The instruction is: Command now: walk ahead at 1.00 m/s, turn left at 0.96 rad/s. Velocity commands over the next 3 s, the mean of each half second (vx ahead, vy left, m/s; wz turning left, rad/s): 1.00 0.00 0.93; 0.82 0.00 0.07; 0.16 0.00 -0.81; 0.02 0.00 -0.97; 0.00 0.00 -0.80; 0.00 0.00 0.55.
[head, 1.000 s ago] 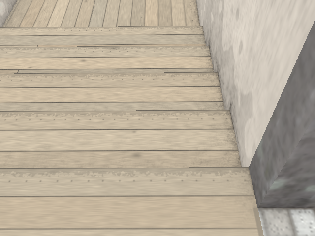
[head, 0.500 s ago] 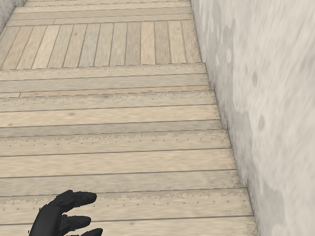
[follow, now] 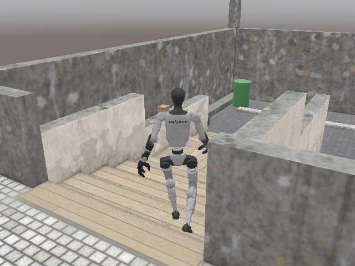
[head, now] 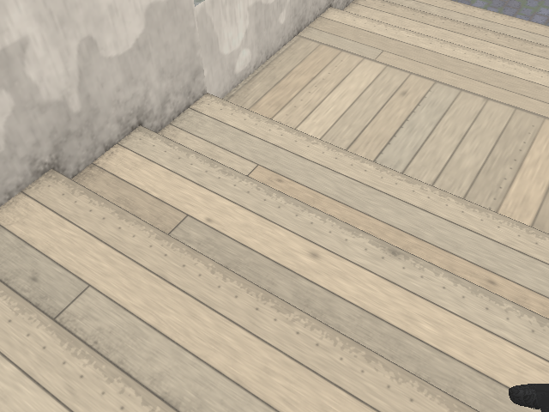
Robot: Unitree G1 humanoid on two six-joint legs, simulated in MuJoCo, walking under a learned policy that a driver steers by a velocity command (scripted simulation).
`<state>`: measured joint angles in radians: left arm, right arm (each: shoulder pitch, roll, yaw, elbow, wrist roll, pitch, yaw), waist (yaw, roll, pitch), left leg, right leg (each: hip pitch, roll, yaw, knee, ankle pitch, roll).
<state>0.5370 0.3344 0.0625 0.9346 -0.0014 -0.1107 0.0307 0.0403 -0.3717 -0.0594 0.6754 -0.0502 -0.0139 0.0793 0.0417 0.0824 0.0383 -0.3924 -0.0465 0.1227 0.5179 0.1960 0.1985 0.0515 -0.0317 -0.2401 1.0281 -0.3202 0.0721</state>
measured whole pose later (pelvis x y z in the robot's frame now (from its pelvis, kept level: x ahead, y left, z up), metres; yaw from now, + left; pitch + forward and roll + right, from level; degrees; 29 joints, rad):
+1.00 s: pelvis +0.79 +0.10 -0.12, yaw +28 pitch +1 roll +1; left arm 0.23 0.27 0.07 0.85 0.03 -0.03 -0.03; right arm 0.31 -0.24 -0.05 0.91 0.00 -0.09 -0.03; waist 0.00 -0.02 0.10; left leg -0.09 -0.06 0.16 0.38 -0.31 0.09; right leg -0.60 -0.04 -0.02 0.87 -0.03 -0.06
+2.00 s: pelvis +0.93 +0.29 -0.18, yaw -26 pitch -1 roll +0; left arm 0.12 0.32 0.09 0.60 0.03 0.05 0.00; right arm 0.25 -0.26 -0.02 0.64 -0.04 0.02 -0.03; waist 0.00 -0.05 0.05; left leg -0.43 0.02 0.09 0.98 -0.54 0.04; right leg -0.81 0.15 0.18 1.30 -0.36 0.01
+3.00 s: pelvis +0.99 +0.22 -0.20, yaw -29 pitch -2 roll +0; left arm 0.14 0.28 0.07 0.73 0.02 -0.01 0.02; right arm 0.24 -0.29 -0.09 0.69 -0.01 0.04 0.04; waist -0.05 -0.09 0.08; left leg -0.41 -0.04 0.06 0.70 0.13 0.10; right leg -0.46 -0.12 -0.08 1.38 -0.71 0.01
